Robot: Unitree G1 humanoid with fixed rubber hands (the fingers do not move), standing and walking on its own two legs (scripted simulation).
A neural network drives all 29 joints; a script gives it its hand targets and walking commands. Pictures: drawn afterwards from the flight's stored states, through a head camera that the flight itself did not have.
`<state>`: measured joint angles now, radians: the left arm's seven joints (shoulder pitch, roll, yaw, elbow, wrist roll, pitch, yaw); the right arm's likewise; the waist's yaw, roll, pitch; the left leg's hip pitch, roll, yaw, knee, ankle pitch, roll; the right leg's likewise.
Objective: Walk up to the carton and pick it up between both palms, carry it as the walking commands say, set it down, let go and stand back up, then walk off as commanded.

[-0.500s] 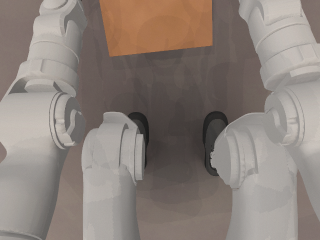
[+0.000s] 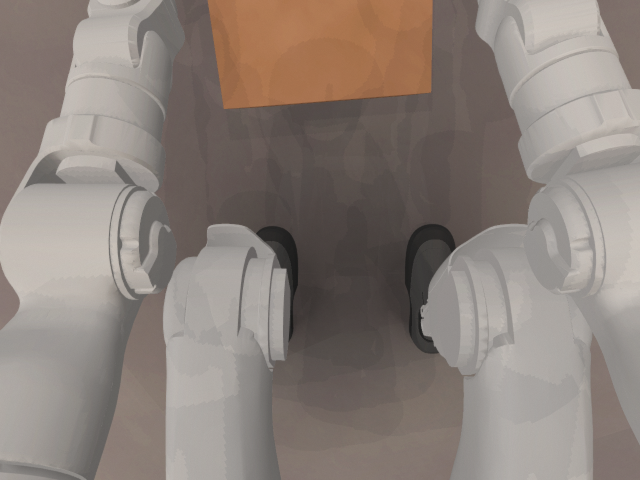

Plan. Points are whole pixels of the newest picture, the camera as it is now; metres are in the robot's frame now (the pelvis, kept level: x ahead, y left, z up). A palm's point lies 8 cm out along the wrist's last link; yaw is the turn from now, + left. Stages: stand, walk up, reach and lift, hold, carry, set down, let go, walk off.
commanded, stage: reach and lift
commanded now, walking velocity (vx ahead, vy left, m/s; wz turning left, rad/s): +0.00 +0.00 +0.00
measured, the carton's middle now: out of the picture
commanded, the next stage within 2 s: none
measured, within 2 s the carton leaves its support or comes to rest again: leaves its support in 0.04 s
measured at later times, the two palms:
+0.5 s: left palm out of the picture +0.55 +0.18 -0.15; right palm out of the picture +0.55 -0.10 -0.16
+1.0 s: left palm out of the picture +0.52 +0.17 -0.08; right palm out of the picture +0.53 -0.10 -0.10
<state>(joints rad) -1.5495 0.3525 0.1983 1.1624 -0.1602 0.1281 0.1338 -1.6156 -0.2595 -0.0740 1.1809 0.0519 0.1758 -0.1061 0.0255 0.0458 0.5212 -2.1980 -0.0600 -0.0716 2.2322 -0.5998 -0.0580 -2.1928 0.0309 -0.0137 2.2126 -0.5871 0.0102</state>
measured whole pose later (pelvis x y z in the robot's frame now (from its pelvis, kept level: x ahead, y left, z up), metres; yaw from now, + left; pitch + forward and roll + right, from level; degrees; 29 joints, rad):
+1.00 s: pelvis -0.02 +0.01 +0.04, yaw +0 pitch +25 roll -3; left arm -1.48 0.18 0.24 0.89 -0.06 0.30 0.40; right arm -1.47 -0.26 -0.06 0.97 0.09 0.35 -0.25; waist 0.04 0.02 0.52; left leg -1.99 -0.06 -0.08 2.12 -0.56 -0.03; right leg -1.96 0.03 -0.01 2.08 -0.55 0.04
